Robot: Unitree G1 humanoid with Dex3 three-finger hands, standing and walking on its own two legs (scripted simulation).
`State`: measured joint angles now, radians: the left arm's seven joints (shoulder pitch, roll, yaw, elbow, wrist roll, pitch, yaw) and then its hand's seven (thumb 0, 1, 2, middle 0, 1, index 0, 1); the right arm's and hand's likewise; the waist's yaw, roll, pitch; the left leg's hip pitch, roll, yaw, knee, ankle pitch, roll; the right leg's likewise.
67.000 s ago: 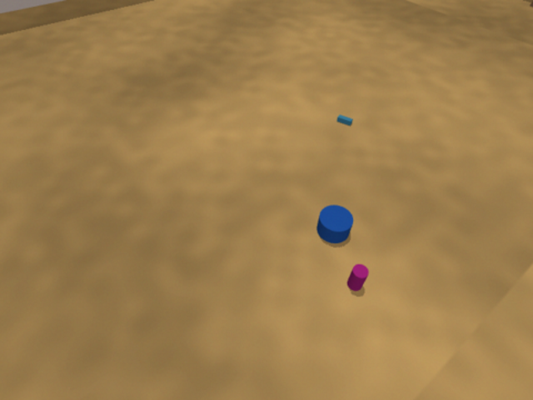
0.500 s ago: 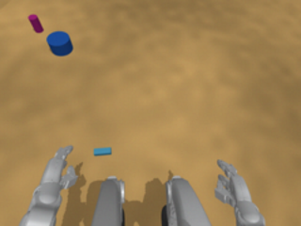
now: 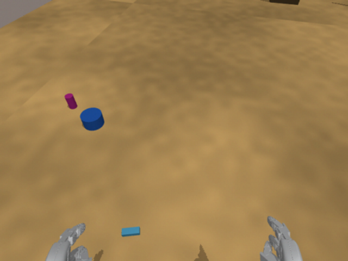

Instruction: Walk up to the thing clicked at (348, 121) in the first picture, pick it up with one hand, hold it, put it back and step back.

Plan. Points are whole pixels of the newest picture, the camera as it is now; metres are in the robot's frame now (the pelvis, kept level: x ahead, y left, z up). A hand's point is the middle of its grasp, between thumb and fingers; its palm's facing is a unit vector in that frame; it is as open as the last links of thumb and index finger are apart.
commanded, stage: home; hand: left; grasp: from above
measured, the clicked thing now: (130, 231) +0.42 +0.19 -0.70
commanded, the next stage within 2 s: stand in 1.98 s
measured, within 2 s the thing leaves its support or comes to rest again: neither
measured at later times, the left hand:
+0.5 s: hand out of the picture +0.15 +0.18 -0.04, palm faces +0.05 -0.98 -0.19, open 7.4 cm
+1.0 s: hand out of the picture +0.15 +0.18 -0.04, palm faces +0.04 -0.98 -0.19, open 7.4 cm
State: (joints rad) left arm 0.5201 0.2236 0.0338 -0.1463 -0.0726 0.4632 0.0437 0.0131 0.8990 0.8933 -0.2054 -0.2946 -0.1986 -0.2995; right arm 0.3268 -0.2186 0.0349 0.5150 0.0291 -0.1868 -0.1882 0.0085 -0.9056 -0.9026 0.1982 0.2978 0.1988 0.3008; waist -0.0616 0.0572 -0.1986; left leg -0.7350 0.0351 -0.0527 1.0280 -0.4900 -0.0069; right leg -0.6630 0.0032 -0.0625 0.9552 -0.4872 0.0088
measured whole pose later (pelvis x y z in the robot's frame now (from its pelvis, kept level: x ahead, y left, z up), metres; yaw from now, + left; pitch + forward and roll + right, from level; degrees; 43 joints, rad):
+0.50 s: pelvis -0.01 +0.00 +0.00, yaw +0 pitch +9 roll -3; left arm 0.50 0.23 0.03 -0.12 -0.05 0.46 0.01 0.01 0.90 0.89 -0.20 -0.29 -0.20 -0.30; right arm 0.30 -0.21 0.05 0.54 0.01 -0.24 -0.18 0.01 -0.90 -0.90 0.20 0.30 0.20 0.30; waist -0.04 0.04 -0.15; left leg -0.69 0.03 -0.05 1.01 -0.47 -0.01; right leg -0.62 0.00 -0.06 0.95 -0.47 0.01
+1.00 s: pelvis -0.01 +0.00 +0.00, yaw +0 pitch +9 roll -3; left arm 0.50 0.23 0.03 -0.12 -0.06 0.45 0.01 0.01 0.90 0.89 -0.20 -0.29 -0.20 -0.30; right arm 0.30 -0.22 0.04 0.54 0.01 -0.25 -0.19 0.01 -0.90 -0.90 0.20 0.30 0.20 0.30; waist -0.04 0.04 -0.16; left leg -0.69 0.03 -0.04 1.02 -0.48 0.00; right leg -0.63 0.00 -0.05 0.95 -0.48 0.01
